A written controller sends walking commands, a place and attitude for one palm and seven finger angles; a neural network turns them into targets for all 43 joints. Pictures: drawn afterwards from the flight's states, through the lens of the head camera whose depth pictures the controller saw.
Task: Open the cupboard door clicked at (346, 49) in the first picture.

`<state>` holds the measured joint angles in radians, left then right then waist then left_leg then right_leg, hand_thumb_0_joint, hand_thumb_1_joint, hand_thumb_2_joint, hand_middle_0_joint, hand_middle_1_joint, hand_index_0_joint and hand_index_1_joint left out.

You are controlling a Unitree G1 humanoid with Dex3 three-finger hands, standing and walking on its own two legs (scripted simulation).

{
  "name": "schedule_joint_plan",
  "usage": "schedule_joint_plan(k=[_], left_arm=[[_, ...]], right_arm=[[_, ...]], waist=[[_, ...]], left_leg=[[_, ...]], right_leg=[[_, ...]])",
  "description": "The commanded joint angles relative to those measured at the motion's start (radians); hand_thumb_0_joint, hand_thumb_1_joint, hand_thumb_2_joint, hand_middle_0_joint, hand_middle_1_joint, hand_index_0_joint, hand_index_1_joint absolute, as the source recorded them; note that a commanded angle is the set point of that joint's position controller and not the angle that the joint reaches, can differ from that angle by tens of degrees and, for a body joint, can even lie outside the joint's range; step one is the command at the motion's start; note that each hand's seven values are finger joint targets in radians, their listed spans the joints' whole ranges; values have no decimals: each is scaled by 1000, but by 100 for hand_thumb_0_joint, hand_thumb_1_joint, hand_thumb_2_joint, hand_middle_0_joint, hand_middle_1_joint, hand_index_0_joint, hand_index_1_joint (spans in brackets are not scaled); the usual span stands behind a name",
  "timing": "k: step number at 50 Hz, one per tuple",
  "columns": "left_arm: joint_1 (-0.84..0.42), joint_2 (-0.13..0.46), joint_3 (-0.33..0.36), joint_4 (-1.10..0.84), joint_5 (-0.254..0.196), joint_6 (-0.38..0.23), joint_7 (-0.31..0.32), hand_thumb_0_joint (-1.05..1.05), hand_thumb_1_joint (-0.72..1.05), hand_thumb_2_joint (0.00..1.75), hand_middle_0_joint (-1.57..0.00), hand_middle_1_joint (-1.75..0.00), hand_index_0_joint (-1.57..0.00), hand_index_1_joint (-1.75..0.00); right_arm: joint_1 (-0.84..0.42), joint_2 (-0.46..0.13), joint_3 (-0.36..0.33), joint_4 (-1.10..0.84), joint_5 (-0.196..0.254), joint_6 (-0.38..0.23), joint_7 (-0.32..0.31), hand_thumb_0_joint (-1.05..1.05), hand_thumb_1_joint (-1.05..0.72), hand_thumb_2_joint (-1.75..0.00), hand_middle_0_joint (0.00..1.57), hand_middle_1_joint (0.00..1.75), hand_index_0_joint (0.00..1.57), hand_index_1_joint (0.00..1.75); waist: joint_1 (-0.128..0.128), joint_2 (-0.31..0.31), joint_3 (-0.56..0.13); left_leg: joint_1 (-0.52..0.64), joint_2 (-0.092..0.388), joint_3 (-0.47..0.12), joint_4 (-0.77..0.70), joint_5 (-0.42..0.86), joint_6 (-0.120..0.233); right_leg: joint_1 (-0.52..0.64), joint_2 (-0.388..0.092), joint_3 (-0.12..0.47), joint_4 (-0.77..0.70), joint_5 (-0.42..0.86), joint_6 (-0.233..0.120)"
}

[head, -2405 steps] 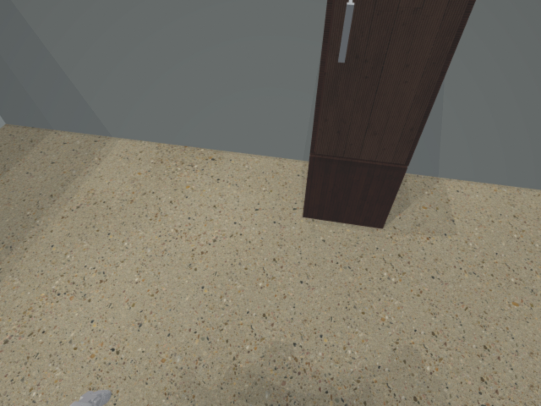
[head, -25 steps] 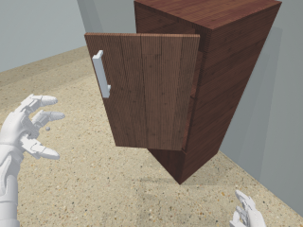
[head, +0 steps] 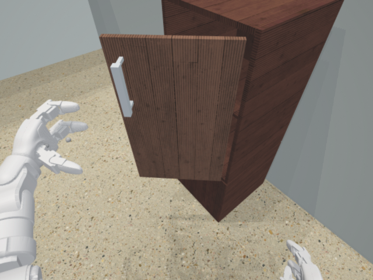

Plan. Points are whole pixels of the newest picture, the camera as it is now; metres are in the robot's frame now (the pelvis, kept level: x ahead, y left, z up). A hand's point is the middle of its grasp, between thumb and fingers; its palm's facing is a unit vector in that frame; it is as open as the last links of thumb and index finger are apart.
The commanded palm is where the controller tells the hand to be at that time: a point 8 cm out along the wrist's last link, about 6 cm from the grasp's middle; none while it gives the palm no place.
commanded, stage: move the hooked fingers beside the handle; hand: left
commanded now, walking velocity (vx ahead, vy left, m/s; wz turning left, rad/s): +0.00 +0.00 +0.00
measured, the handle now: (124, 88) +0.55 +0.20 +0.13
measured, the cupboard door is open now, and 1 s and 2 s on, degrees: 47 47 47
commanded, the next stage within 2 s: none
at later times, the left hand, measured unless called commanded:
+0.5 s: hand (82, 120) +0.40 +0.25 +0.15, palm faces -0.01 -1.00 -0.02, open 14.0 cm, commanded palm +0.37 +0.31 +0.14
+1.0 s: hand (95, 106) +0.45 +0.24 +0.15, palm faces +0.00 -1.00 -0.01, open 14.0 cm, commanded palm +0.44 +0.30 +0.14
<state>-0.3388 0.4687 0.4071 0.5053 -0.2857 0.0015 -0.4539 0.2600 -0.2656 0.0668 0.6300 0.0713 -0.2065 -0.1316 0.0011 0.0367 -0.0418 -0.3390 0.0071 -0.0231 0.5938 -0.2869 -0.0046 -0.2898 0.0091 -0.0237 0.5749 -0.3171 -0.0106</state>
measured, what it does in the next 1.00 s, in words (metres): stands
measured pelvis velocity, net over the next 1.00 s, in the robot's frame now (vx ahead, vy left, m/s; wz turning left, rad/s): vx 0.00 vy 0.01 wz -0.02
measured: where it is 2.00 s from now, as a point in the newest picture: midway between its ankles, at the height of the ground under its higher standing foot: outside the picture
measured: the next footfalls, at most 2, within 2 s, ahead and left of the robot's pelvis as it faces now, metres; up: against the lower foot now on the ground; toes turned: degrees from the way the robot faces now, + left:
none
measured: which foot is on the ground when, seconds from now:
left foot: down 0.00-1.00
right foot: down 0.00-1.00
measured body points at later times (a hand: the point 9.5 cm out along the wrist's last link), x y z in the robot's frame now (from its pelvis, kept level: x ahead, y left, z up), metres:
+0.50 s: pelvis +0.01 +0.01 +0.00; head +0.02 +0.01 +0.45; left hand +0.39 +0.31 +0.15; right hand +0.12 -0.25 -0.10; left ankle +0.01 +0.12 -0.73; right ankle -0.01 -0.11 -0.73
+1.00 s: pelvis +0.00 +0.01 -0.01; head +0.04 +0.01 +0.44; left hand +0.45 +0.30 +0.15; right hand +0.05 -0.27 -0.12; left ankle +0.01 +0.12 -0.73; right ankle -0.01 -0.11 -0.73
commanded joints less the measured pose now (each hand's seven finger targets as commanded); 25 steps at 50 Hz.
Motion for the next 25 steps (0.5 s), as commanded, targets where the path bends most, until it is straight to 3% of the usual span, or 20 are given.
schedule_joint_plan(k=[1, 3, 5, 7, 10, 11, 14, 15, 19, 20, 24, 25], left_arm=[[-324, 326, 126, -178, -19, -68, 13, 0, -50, 30, -30, -120, -30, -120], [-339, 298, 101, -200, -18, -80, 14, 0, -50, 30, -30, -120, -30, -120], [-366, 301, 94, -184, -19, -88, 16, 0, -50, 30, -30, -120, -30, -120], [-416, 275, 68, -162, -16, -91, 15, 0, -50, 30, -30, -120, -30, -120], [-442, 306, 84, -122, -10, -95, 17, 0, -50, 30, -30, -120, -30, -120], [-460, 303, 78, -141, -5, -98, 18, 0, -50, 30, -30, -120, -30, -120], [-532, 275, 37, -138, 9, -110, 28, 0, -50, 30, -30, -120, -30, -120], [-536, 269, 33, -118, 5, -111, 32, 0, -50, 30, -30, -120, -30, -120], [-566, 285, 49, -69, 17, -123, 46, 0, -50, 30, -30, -120, -30, -120], [-549, 300, 61, -49, 16, -121, 48, 0, -50, 30, -30, -120, -30, -120], [-559, 278, 43, -8, 32, -121, 56, 0, -50, 30, -30, -120, -30, -120], [-552, 275, 39, 13, 29, -120, 56, 0, -50, 30, -30, -120, -30, -120]], right_arm=[[-61, -136, -58, -157, -1, -46, -1, 0, -90, -90, 20, 30, 20, 30], [-53, -134, -60, -164, -1, -42, 3, 0, -90, -90, 20, 30, 20, 30], [-37, -141, -62, -156, -1, -35, 4, 0, -90, -90, 20, 30, 20, 30], [-25, -143, -66, -149, 0, -33, 3, 0, -90, -90, 20, 30, 20, 30], [-4, -152, -69, -136, -2, -22, 2, 0, -90, -90, 20, 30, 20, 30], [-8, -149, -71, -139, 0, -20, 2, 0, -90, -90, 20, 30, 20, 30], [7, -148, -72, -128, -3, -16, 2, 0, -90, -90, 20, 30, 20, 30], [12, -150, -71, -126, -5, -13, 3, 0, -90, -90, 20, 30, 20, 30], [31, -154, -76, -111, -9, -3, 6, 0, -90, -90, 20, 30, 20, 30], [37, -157, -76, -112, -10, 3, 8, 0, -90, -90, 20, 30, 20, 30], [43, -154, -78, -113, -9, 18, 17, 0, -90, -90, 20, 30, 20, 30], [50, -156, -77, -116, -10, 25, 20, 0, -90, -90, 20, 30, 20, 30]], waist=[[21, 38, -244], [14, 55, -256], [3, 18, -234], [-14, 31, -222], [-13, 22, -229], [-15, 58, -242], [-32, 78, -261], [-33, 37, -252], [-33, 59, -288], [-25, 20, -298], [-26, 51, -289], [-26, 7, -284]], left_leg=[[137, -18, 8, -62, 222, 35], [149, -16, 9, -60, 234, 34], [140, -9, 9, -57, 236, 35], [146, -10, 5, -61, 217, 36], [147, -9, 3, -55, 232, 36], [156, -10, 1, -56, 235, 34], [178, -6, -7, -55, 237, 31], [172, -6, -7, -49, 240, 34], [181, -5, -11, -47, 264, 29], [172, -5, -7, -41, 280, 32], [165, -3, -5, -38, 313, 27], [152, -2, -3, -35, 313, 31]], right_leg=[[36, -1, -6, -74, 285, -9], [26, 2, -8, -70, 294, -10], [16, 7, -11, -71, 291, -10], [-18, 10, -14, -73, 268, -9], [-16, 10, -12, -70, 276, -13], [-21, 8, -11, -69, 275, -13], [-44, 10, -17, -66, 258, -14], [-40, 12, -16, -68, 266, -15], [-43, 11, -18, -59, 279, -16], [-21, 13, -15, -56, 303, -16], [-35, 10, -17, -46, 327, -16], [-27, 12, -19, -45, 333, -15]])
